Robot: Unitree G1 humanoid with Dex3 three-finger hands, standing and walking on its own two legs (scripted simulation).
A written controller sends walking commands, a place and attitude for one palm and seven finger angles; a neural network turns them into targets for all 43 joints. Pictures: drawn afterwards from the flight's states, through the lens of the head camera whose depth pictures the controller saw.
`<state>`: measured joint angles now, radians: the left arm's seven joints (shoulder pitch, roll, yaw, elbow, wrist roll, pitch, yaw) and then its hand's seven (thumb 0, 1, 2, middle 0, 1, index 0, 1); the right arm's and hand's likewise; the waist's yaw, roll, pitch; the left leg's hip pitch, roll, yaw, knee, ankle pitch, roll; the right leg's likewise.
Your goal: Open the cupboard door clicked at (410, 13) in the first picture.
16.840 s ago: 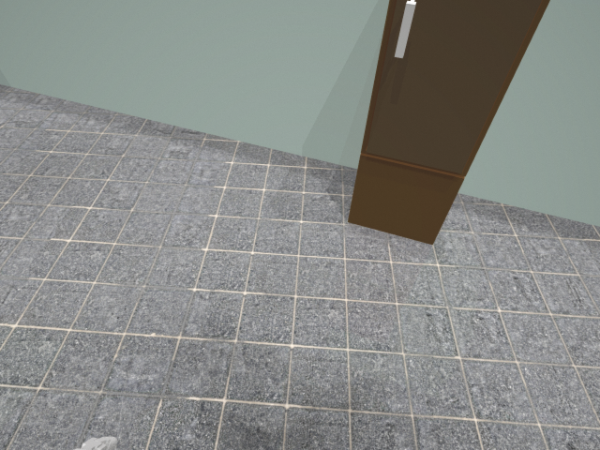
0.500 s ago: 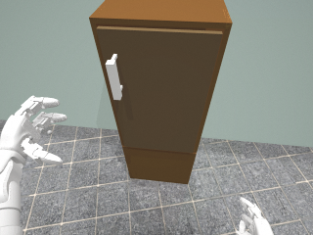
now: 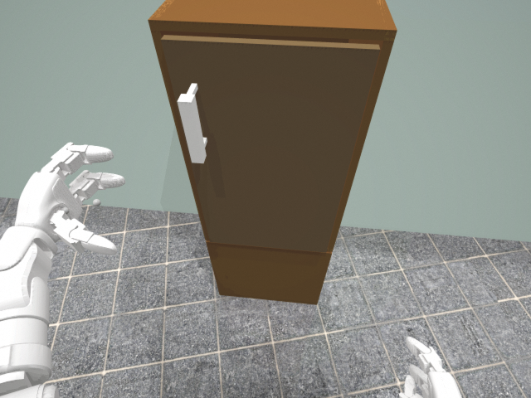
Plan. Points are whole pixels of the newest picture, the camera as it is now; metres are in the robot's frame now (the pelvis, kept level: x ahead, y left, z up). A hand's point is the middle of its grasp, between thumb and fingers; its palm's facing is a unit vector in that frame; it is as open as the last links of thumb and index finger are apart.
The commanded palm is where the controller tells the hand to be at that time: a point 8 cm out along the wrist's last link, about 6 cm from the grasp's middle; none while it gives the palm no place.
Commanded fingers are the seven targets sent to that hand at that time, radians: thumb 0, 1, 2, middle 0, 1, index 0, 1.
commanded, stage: move the hooked fingers beside the handle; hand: left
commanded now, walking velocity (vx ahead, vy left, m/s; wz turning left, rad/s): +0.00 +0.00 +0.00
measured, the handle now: (196, 124) +0.55 +0.18 +0.11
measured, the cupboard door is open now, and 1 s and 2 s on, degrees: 0 0 0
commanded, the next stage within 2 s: none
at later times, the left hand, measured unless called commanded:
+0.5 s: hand (128, 167) +0.41 +0.25 +0.13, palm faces -0.02 -1.00 -0.02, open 14.0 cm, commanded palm +0.39 +0.30 +0.13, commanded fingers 0.00 -0.50 0.30 -0.30 -1.20 -0.30 -1.20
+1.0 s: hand (144, 146) +0.46 +0.25 +0.13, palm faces -0.03 -1.00 +0.00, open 14.0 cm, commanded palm +0.45 +0.30 +0.12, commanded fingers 0.00 -0.50 0.30 -0.30 -1.20 -0.30 -1.20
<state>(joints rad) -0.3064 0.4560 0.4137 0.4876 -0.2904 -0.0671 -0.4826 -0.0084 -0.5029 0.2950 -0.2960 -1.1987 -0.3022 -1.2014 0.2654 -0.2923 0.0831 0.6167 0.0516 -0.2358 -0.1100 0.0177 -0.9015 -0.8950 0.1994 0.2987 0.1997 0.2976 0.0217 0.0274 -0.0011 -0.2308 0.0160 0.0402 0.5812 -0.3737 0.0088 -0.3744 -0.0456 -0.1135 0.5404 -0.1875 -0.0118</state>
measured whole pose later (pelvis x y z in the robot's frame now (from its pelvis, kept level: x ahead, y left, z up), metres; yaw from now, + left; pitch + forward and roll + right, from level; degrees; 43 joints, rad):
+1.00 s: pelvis +0.01 +0.01 -0.01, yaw -1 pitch +11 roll -1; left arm -0.79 0.58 0.43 1.04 -0.18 -0.21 -0.46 -0.01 -0.50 0.30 -0.30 -1.20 -0.30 -1.20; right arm 0.37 -0.31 0.07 0.62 0.03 -0.06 -0.06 0.01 -0.90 -0.89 0.20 0.30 0.20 0.30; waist -0.08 0.01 -0.04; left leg -0.44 0.02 0.06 0.67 -0.41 0.02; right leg -0.59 -0.04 -0.09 0.60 -0.20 0.00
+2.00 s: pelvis +0.01 +0.01 -0.02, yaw -1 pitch +14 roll -2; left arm -0.92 0.61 0.43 1.15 -0.13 -0.24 -0.43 -0.01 -0.50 0.30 -0.30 -1.20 -0.30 -1.20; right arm 0.36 -0.30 0.06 0.59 0.02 0.03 -0.04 0.01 -0.90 -0.89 0.20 0.30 0.20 0.30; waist -0.12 0.00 -0.06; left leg -0.54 0.03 0.05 0.73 -0.44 0.02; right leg -0.67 -0.04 -0.10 0.64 -0.21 0.00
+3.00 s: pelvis +0.02 +0.01 -0.01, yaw -1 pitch +14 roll -2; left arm -0.87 0.46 0.34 1.06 -0.13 -0.25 -0.30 -0.01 -0.50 0.30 -0.29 -1.21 -0.30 -1.20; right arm 0.39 -0.28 0.05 0.61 0.01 0.02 -0.01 0.01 -0.90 -0.89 0.20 0.30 0.20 0.30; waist -0.11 0.02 -0.08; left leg -0.51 0.03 0.05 0.72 -0.44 0.02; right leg -0.65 -0.04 -0.09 0.63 -0.22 0.00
